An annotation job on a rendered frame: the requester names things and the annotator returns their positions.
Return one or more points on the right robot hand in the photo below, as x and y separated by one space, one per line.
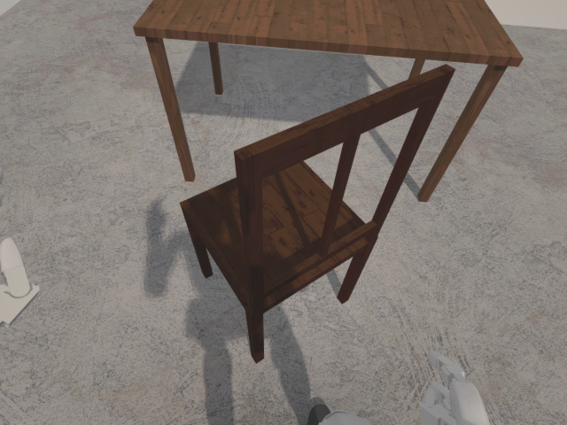
462 404

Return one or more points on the table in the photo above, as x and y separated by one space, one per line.
446 30

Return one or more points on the robot right shin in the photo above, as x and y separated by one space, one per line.
336 411

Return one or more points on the robot right foot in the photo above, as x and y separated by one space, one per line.
317 414

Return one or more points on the left robot hand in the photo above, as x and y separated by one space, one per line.
16 296

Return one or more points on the chair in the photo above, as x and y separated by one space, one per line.
277 226

